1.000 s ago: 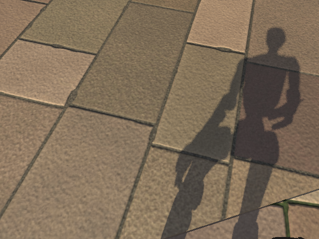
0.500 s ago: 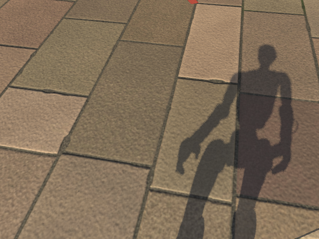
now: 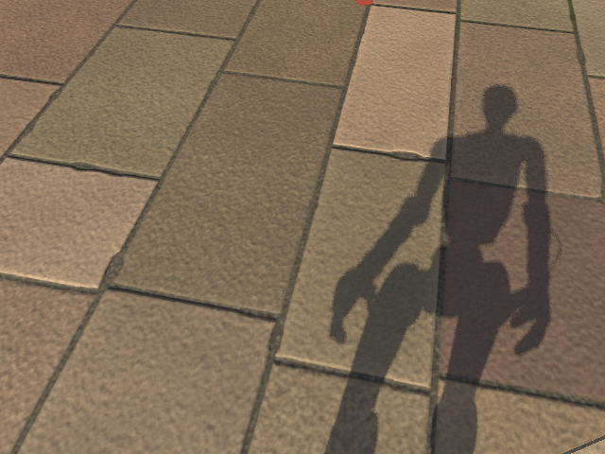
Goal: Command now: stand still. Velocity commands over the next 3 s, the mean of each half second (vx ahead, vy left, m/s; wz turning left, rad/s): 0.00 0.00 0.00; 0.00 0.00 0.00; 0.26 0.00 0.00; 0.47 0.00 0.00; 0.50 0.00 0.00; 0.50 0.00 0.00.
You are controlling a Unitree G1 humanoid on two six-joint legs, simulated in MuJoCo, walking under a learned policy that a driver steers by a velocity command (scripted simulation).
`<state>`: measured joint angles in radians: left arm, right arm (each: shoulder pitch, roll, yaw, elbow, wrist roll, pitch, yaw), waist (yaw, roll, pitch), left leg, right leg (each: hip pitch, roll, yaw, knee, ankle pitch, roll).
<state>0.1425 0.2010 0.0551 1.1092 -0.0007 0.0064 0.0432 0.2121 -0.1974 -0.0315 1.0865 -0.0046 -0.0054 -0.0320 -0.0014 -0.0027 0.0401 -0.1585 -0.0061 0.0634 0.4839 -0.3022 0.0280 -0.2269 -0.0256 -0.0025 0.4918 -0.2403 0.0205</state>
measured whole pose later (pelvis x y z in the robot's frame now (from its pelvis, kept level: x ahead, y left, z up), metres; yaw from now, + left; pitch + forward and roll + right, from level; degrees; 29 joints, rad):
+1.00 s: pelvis +0.00 +0.01 +0.00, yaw +0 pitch -1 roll +0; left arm 0.22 0.19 0.03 1.15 0.00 0.00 0.05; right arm 0.29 -0.17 -0.02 1.09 0.00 -0.01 -0.03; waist 0.00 -0.01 0.03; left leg -0.16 -0.02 0.07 0.45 -0.28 0.04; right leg -0.23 -0.04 0.00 0.46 -0.22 0.03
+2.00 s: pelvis +0.40 -0.03 -0.02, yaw +0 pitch +2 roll +1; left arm 0.39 0.22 0.04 1.05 -0.03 -0.10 0.00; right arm 0.05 -0.24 -0.06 0.90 0.01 -0.11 0.04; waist 0.02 -0.01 0.05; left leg -0.47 -0.03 0.08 0.57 -0.14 0.07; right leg -0.21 -0.01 0.05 1.16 -0.46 -0.04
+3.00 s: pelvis +0.97 -0.07 -0.01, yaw +0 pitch +3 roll -2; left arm 0.41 0.24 0.07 1.02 -0.02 -0.07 0.01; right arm 0.00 -0.22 -0.05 0.87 0.02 -0.09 0.04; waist 0.07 0.02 0.01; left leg -0.55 0.05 0.03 0.51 -0.03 0.07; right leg 0.09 0.02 -0.06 0.26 -0.39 0.00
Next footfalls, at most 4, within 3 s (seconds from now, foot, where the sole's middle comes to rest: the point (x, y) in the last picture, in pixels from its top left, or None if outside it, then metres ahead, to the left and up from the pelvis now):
1.38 right None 0.15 -0.16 -0.77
1.90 left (289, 441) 0.54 0.06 -0.77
2.46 right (388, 322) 0.84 -0.19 -0.77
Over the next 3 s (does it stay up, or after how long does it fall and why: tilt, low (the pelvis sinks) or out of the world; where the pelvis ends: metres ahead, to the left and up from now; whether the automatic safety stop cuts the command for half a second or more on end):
stays up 0.97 -0.07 -0.01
